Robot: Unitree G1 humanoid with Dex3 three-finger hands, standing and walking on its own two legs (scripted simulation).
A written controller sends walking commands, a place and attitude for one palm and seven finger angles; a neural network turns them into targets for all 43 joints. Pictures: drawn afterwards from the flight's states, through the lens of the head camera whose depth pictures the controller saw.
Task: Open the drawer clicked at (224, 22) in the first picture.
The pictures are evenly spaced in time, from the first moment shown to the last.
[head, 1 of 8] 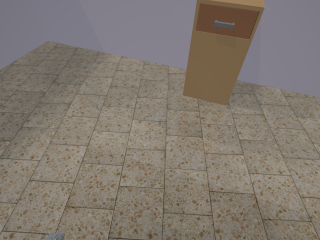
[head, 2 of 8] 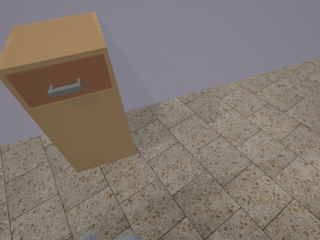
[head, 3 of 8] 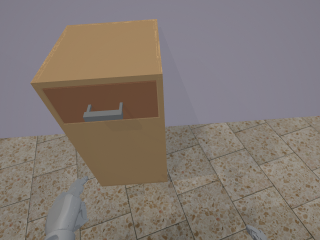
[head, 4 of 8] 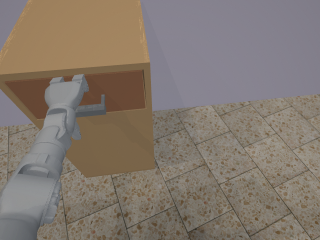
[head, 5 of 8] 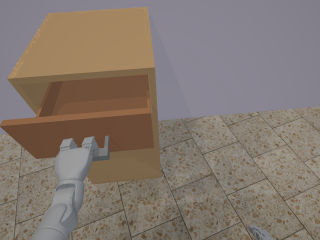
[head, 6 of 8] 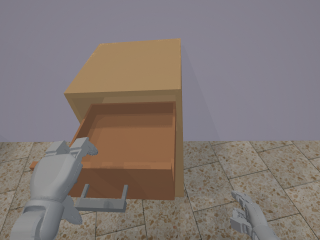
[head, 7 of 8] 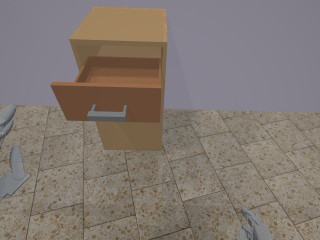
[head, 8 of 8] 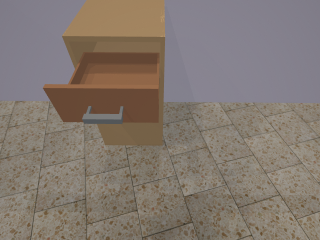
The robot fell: no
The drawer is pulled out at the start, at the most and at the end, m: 0.00 0.30 0.30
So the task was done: yes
